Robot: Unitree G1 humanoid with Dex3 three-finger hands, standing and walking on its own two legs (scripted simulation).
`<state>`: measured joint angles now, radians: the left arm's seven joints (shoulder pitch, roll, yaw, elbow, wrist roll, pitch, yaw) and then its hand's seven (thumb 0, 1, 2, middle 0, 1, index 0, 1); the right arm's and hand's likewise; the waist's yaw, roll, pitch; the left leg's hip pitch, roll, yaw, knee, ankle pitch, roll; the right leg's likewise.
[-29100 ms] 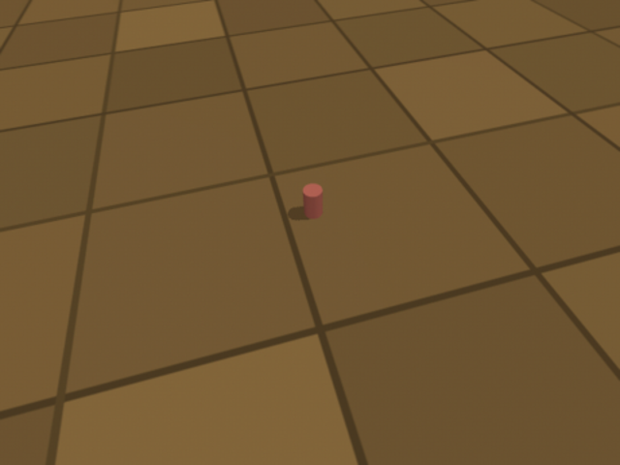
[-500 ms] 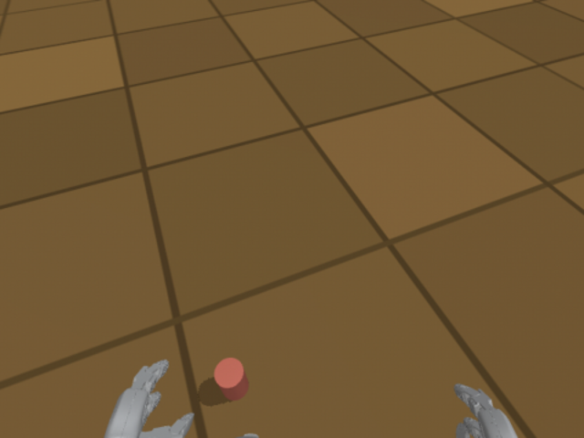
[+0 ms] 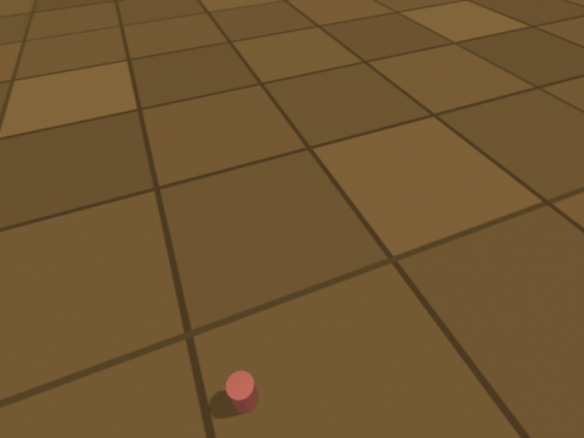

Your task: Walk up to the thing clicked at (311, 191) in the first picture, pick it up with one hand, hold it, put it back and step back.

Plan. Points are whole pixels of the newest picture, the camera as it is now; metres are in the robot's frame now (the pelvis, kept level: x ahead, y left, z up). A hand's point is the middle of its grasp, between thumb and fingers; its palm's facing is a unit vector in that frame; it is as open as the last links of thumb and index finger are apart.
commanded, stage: stand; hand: left
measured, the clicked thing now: (242, 392) +0.40 +0.21 -0.70
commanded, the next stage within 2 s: step back in 1.62 s
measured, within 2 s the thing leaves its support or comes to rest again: neither
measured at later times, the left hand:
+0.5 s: hand out of the picture +0.04 +0.24 -0.15, palm faces -0.02 -0.94 -0.34, open 7.4 cm
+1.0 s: hand out of the picture +0.07 +0.24 -0.15, palm faces -0.03 -0.94 -0.34, open 7.4 cm
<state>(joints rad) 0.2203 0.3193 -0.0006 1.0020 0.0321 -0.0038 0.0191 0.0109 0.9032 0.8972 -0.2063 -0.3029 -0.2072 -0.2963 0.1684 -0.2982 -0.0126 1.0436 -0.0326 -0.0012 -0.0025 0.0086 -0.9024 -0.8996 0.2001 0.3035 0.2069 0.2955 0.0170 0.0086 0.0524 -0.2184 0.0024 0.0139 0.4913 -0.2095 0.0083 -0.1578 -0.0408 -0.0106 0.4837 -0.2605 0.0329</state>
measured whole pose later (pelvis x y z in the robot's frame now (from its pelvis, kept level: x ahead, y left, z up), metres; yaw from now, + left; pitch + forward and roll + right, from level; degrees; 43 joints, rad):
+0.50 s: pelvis -0.01 -0.01 +0.01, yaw +0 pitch -4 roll +0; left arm 0.16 0.32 0.00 1.15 0.03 -0.02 0.01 0.01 0.91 0.90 -0.21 -0.30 -0.21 -0.30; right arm 0.14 -0.33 -0.01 1.15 -0.02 0.00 0.00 0.01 -0.90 -0.90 0.20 0.30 0.21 0.30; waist 0.01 0.02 0.06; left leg -0.16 0.01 0.01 0.37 -0.14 0.00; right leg -0.10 -0.03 -0.02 0.36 -0.19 0.03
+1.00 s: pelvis +0.01 +0.00 +0.01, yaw +0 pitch -3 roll +0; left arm 0.12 0.33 0.01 1.15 0.02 -0.01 0.00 0.01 0.91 0.90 -0.21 -0.30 -0.21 -0.30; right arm 0.12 -0.33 0.00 1.15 -0.02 -0.01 0.00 0.01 -0.90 -0.90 0.20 0.30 0.21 0.30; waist 0.00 0.01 0.06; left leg -0.14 0.01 0.02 0.34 -0.15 0.00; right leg -0.08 -0.03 -0.01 0.33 -0.19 0.03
